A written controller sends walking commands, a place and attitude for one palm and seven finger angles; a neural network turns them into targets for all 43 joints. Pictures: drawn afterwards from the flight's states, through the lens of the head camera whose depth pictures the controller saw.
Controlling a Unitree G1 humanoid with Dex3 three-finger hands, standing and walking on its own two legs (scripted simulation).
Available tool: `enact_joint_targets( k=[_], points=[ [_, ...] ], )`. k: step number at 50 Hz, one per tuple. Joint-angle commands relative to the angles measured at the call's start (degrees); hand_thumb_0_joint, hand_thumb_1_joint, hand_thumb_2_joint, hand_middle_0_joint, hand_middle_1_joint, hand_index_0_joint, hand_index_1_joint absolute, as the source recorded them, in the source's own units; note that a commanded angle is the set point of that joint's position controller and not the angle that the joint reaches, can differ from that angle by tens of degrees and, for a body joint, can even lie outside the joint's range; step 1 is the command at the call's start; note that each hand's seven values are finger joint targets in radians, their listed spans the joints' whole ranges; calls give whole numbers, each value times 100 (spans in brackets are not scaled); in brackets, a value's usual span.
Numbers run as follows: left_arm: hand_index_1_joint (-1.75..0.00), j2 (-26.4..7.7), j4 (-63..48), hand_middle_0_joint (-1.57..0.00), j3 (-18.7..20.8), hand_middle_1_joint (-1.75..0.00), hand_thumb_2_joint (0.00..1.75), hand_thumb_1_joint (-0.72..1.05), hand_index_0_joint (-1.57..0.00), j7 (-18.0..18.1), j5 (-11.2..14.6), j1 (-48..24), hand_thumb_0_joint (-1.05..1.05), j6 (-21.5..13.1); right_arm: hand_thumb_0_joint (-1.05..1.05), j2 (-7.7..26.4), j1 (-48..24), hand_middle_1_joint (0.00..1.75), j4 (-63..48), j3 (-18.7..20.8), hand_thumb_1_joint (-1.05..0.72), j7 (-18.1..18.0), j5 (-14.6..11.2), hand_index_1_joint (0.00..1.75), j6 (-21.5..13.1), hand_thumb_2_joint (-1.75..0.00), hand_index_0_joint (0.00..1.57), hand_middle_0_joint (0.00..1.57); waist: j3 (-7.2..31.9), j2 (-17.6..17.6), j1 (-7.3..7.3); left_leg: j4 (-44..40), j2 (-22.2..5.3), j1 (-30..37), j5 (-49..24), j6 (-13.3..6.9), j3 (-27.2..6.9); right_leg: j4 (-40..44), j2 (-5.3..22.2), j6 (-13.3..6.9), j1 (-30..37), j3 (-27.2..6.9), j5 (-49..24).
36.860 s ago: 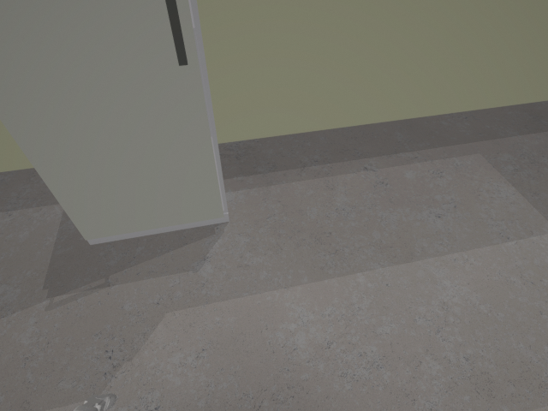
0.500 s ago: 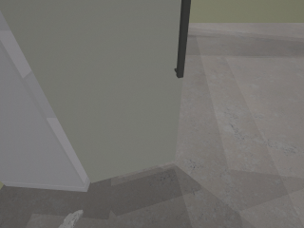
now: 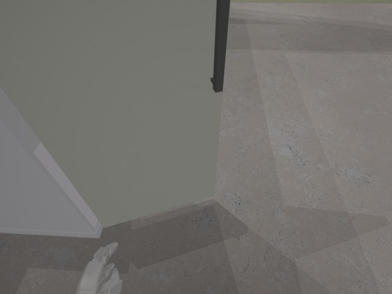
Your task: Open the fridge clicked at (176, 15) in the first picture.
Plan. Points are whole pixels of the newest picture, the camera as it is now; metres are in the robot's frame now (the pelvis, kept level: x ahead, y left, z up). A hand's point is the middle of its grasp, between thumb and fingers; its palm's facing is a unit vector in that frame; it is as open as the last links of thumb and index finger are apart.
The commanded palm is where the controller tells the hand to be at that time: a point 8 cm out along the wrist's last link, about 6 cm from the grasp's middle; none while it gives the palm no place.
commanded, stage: stop stepping back and stand still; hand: right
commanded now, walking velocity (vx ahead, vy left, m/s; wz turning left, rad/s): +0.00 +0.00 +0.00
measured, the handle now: (218, 22) +0.69 -0.04 +0.24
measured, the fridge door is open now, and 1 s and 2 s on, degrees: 69 69 69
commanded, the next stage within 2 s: let the arm hang, fingers relaxed in 0.24 s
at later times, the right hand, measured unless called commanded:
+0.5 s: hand (329, 275) +0.19 -0.26 -0.06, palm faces +0.10 +0.90 -0.41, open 7.4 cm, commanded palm none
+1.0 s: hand out of the picture -0.02 -0.21 -0.17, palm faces +0.01 +0.97 -0.24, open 7.3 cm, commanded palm none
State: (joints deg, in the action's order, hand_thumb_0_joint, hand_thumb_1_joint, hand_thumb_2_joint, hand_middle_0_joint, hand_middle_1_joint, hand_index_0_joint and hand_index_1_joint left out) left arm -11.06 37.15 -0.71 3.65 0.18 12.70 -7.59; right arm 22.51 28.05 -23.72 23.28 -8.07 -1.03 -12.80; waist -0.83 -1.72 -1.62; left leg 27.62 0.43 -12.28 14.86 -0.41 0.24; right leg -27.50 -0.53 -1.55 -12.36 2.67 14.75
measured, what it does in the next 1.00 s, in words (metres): stands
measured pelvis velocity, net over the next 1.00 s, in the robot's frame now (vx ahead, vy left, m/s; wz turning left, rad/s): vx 0.00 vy -0.01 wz -0.02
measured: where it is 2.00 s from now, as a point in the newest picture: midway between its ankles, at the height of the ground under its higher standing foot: outside the picture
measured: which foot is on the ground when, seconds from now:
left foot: down 0.00-1.00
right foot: down 0.00-1.00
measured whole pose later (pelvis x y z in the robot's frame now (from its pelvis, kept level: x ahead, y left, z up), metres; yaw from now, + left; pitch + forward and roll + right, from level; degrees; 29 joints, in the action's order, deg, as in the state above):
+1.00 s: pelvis +0.00 -0.01 +0.00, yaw -1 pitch +0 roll +0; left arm -9.3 63.5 -0.3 1.5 -1.0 16.0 0.7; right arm 12.5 15.9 65.6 -0.1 -1.1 0.5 0.3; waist -3.2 0.7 0.0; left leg 23.0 0.0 -10.3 12.8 -0.2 1.4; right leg -24.3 -1.0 -2.0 -11.4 1.8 13.0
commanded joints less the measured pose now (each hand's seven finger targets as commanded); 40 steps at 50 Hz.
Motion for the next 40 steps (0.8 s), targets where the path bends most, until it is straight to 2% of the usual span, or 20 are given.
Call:
enact_joint_targets(
  k=[1, 3, 6, 11, 12, 16, 17, 18, 19, 21, 22, 24, 26, 28, 31, 32, 34, 36, 37, 40],
  points=[
    [-30, -746, -1034, -20, 282, -30, 90, 90, -20, 79, 27, -537, 0, -254, 0, 1068, -220, 30, -1310, 623, -90, -98, -22, 30, -312, -90, 20, 20, 792, 595, 81, -60, -275, 462, -1651, 11, -236, 535, 809, -110, 250, -805, -2177],
    [-30, -748, -1089, -20, 297, -30, 90, 90, -20, 63, 30, -540, 0, -229, 0, 1145, -77, 30, -1579, 697, -90, -93, -43, 30, -334, -90, 20, 20, 948, 691, 97, 32, -313, 604, -2031, -33, -247, 433, 731, -14, 277, -714, -2505],
    [-30, -743, -1148, -20, 301, -30, 90, 90, -20, 43, 28, -529, 0, -174, 0, 1189, 180, 30, -1707, 809, -90, -94, -82, 30, -353, -90, 20, 20, 963, 872, 100, 61, -290, 661, -2079, -43, -234, 424, 706, 49, 166, -654, -2551],
    [-30, -736, -1165, -20, 312, -30, 90, 90, -20, 83, 53, -532, 0, -112, 0, 1203, 296, 30, -1474, 932, -90, -95, -158, 30, -342, -90, 20, 20, 943, 605, 132, -103, -341, 651, -2014, -48, -358, 439, 652, 39, 19, -595, -1958],
    [-30, -756, -1185, -20, 322, -30, 90, 90, -20, 98, 57, -547, 0, -112, 0, 1225, 292, 30, -1457, 941, -90, -93, -161, 30, -335, -90, 20, 20, 924, 637, 139, -117, -376, 673, -2097, -72, -378, 426, 625, 54, -8, -609, -1988],
    [-30, -755, -1173, -20, 309, -30, 90, 90, -20, 128, 62, -557, 0, -79, 0, 1101, 185, 30, -1339, 778, -90, -85, -176, 30, -291, -90, 20, 20, 907, 570, 142, -242, -403, 587, -1917, -52, -457, 453, 606, 19, -11, -578, -1639],
    [-30, -1342, -22, -20, 544, -30, 90, 90, -20, -382, 214, -931, 0, -430, 0, 33, -247, 30, 2851, -1918, -90, 615, 123, 30, 461, -90, 20, 20, 481, 220, 508, 423, -793, -405, -2326, -148, -14, -564, 668, 56, 72, -465, -2305],
    [-30, -1612, 42, -20, 622, -30, 90, 90, -20, -412, 92, -528, 0, -20, 0, 82, -406, 30, 3023, -1652, -90, 784, 231, 30, 995, -90, 20, 20, 728, 263, 350, 279, -920, -499, -1649, -185, -338, -386, 794, 52, -37, -588, -1974],
    [-30, -1454, 91, -20, 591, -30, 90, 90, -20, -407, 22, -397, 0, 164, 0, 43, -532, 30, 3294, -1669, -90, 799, 302, 30, 1123, -90, 20, 20, 832, 39, 306, 334, -802, -461, -1161, -180, -197, -355, 789, -58, -201, -719, -1554],
    [-30, -1402, 80, -20, 456, -30, 90, 90, -20, -391, -70, -422, 0, 360, 0, 116, -851, 30, 3882, -1752, -90, 819, 307, 30, 1163, -90, 20, 20, 630, -480, 224, 263, -722, -324, -726, -194, -241, -239, 706, -211, -658, -910, -983],
    [-30, -1326, 138, -20, 425, -30, 90, 90, -20, -395, -116, -392, 0, 418, 0, 167, -1048, 30, 4237, -1810, -90, 816, 320, 30, 1167, -90, 20, 20, 621, -737, 239, 204, -798, -274, -929, -266, -363, -325, 593, -172, -624, -847, -1060],
    [-30, -1330, 326, -20, 389, -30, 90, 90, -20, -377, -167, -365, 0, 540, 0, 272, -1414, 30, 4958, -1891, -90, 797, 297, 30, 1190, -90, 20, 20, 440, -868, 278, -31, -920, -312, -969, -389, -604, -306, 424, -144, -504, -783, -857],
    [-30, -1299, 567, -20, 319, -30, 90, 90, -20, -360, -209, -404, 0, 635, 0, 254, -1690, 30, 5709, -2001, -90, 765, 272, 30, 1240, -90, 20, 20, 241, -445, 256, -127, -792, -305, -663, -344, -590, 27, 434, -150, -426, -870, -806],
    [-30, -1171, 839, -20, 208, -30, 90, 90, -20, -350, -218, -431, 0, 676, 0, 145, -1693, 30, 6348, -2102, -90, 748, 246, 30, 1280, -90, 20, 20, 135, 260, 175, -209, -610, -72, -291, -222, -495, 427, 512, -167, -493, -933, -736],
    [-30, -1016, 1271, -20, 137, -30, 90, 90, -20, -285, -190, -320, 0, 677, 0, -5, -1532, 30, 7171, -2172, -90, 743, 204, 30, 1251, -90, 20, 20, 223, 790, 140, -453, -569, 197, -310, -229, -541, 612, 486, -138, -310, -852, -547],
    [-30, -967, 1380, -20, 126, -30, 90, 90, -20, -269, -167, -253, 0, 686, 0, -11, -1462, 30, 7363, -2184, -90, 737, 201, 30, 1238, -90, 20, 20, 201, 788, 132, -547, -584, 213, -362, -241, -541, 593, 491, -125, -247, -824, -580],
    [-30, -837, 1598, -20, 153, -30, 90, 90, -20, -232, -183, -89, 0, 702, 0, -178, -1352, 30, 7695, -2133, -90, 730, 189, 30, 1224, -90, 20, 20, 303, 1075, 144, -707, -611, 321, -340, -286, -535, 629, 492, -127, -178, -787, -345],
    [-30, -800, 1786, -20, 161, -30, 90, 90, -20, -208, -168, 98, 0, 700, 0, -205, -1324, 30, 7955, -2149, -90, 730, 171, 30, 1202, -90, 20, 20, 386, 960, 172, -754, -613, 404, -502, -306, -527, 618, 516, -122, -83, -769, -466],
    [-30, -821, 1841, -20, 175, -30, 90, 90, -20, -199, -144, 177, 0, 710, 0, -182, -1313, 30, 8044, -2162, -90, 721, 172, 30, 1190, -90, 20, 20, 334, 607, 169, -813, -619, 388, -534, -294, -479, 580, 543, -123, -41, -769, -539],
    [-30, -766, 2085, -20, 179, -30, 90, 90, -20, -175, -130, 368, 0, 712, 0, -316, -1269, 30, 8349, -2213, -90, 711, 152, 30, 1192, -90, 20, 20, 198, 466, 198, -845, -610, 296, -567, -281, -431, 671, 593, -140, 62, -776, -625]
  ],
)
